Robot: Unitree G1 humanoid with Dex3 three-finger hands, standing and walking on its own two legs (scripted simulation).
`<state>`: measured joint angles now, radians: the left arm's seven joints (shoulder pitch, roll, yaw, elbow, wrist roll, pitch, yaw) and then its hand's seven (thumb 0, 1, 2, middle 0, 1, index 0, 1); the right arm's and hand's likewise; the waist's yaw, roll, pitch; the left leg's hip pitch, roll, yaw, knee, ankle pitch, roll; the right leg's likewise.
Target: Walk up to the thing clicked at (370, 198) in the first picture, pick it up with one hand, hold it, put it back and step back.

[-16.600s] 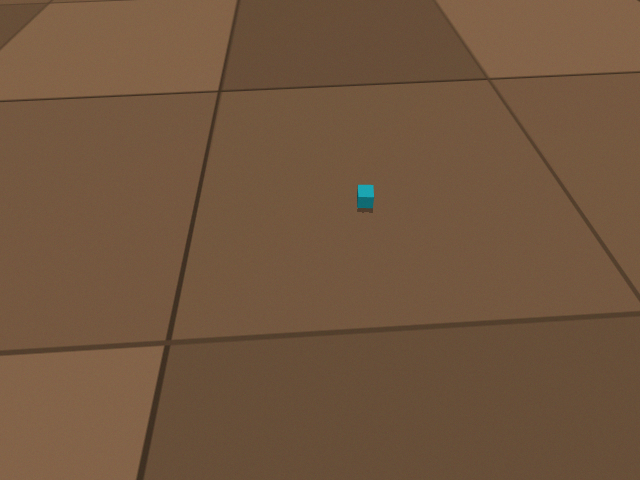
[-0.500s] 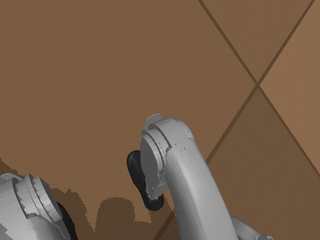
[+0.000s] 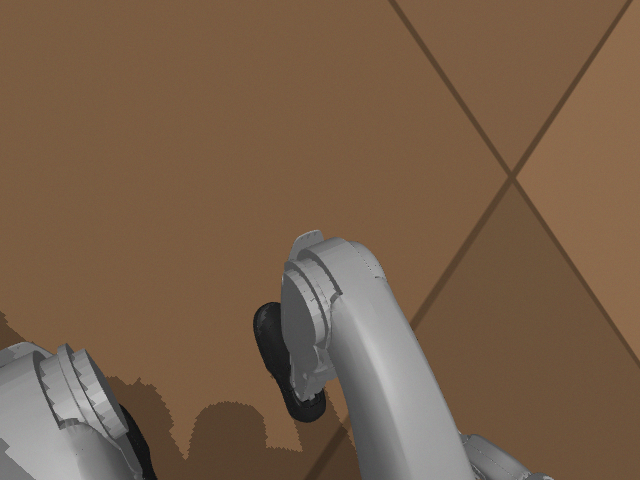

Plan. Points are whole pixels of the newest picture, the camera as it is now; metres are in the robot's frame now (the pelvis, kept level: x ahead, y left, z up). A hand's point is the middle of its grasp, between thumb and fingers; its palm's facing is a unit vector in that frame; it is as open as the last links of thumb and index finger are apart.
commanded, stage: close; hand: left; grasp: from above
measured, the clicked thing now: out of the picture +0.46 +0.32 -0.28
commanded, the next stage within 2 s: settle in 0.34 s
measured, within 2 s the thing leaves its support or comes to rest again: leaves its support in 0.82 s
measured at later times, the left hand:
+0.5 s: hand out of the picture +0.45 +0.32 -0.25, palm faces -0.39 -0.21 -0.90, open 11.2 cm
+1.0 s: hand out of the picture +0.46 +0.32 -0.21, palm faces -0.34 -0.20 -0.92, open 10.9 cm
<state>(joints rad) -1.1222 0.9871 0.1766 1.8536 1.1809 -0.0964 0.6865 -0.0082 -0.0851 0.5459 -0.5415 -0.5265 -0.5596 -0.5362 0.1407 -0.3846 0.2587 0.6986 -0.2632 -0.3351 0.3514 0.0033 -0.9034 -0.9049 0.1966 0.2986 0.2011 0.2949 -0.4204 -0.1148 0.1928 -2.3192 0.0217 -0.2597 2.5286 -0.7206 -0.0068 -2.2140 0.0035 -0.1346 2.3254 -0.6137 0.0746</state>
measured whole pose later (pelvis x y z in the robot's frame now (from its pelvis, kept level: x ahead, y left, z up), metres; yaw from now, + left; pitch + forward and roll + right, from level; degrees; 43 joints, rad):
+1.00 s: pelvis +0.01 +0.00 +0.01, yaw +2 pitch +32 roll -12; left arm -1.02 0.82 0.17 1.58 1.15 -0.02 0.58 -0.01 -0.18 0.63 -0.64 -0.66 -0.66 -0.63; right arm 0.19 -0.35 0.15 0.74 -0.20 -0.27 0.35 0.00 -0.92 -0.91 0.20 0.30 0.20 0.29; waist -0.35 -0.05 0.06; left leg -2.33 0.02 -0.22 2.48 -0.73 -0.02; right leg -2.25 -0.01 -0.11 2.31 -0.64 0.05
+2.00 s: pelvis +0.00 -0.01 +0.07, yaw +8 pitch +36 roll -6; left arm -0.89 0.60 0.08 1.30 1.10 0.00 0.28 -0.01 -0.19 0.64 -0.65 -0.65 -0.67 -0.62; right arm 0.21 -0.30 0.00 0.74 -0.08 -0.07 0.18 0.01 -0.92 -0.91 0.20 0.30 0.20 0.30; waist -0.21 0.06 -0.13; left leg -2.18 0.01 -0.11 2.24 -0.68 -0.01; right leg -2.15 -0.05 -0.03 2.16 -0.64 0.04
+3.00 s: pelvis +0.05 -0.01 +0.36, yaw +11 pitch +18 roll -2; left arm -0.40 0.33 -0.18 0.89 0.90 0.26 0.20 -0.01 -0.19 0.63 -0.66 -0.64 -0.67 -0.62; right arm 0.23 -0.24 -0.02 0.77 0.03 -0.05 -0.06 0.01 -0.91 -0.91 0.20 0.30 0.21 0.30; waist -0.09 0.04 -0.15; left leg -1.00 0.06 -0.02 1.21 -0.51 -0.02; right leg -1.00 -0.03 -0.03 1.16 -0.47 0.02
